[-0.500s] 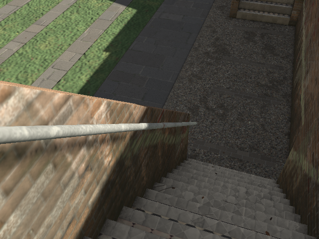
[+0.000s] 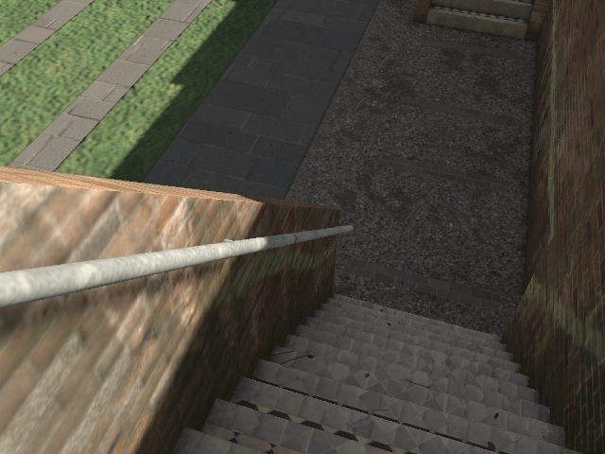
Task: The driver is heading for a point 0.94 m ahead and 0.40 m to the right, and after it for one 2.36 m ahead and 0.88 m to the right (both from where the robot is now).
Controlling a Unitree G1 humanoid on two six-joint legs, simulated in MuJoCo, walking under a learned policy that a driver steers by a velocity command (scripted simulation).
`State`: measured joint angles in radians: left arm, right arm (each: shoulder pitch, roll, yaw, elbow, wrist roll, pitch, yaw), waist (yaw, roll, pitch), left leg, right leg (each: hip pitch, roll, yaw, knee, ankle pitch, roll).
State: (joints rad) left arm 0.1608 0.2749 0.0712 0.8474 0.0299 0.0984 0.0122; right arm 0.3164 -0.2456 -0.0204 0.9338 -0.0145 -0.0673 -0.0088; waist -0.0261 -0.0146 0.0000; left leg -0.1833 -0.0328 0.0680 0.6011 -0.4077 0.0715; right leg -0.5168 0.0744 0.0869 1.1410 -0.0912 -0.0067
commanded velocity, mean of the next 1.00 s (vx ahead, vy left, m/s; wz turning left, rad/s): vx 0.50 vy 0.00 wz -0.11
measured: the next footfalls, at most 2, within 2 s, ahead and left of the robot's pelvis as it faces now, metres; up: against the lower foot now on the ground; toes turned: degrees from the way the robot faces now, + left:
right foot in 0.28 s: +0.13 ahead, -0.13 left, -0.22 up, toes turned +0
left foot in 0.94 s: +0.45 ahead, +0.16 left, -0.44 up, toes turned +0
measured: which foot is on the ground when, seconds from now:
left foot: down 0.00-0.28, up 0.30-0.92, down 0.94-1.00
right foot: up 0.00-0.26, down 0.28-0.94, up 0.96-1.00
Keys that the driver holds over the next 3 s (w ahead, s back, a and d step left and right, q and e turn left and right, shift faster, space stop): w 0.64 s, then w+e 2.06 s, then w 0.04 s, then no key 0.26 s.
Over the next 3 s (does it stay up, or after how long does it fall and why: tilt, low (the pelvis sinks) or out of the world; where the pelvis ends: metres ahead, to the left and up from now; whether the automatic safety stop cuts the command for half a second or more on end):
stays up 1.08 -0.15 -1.13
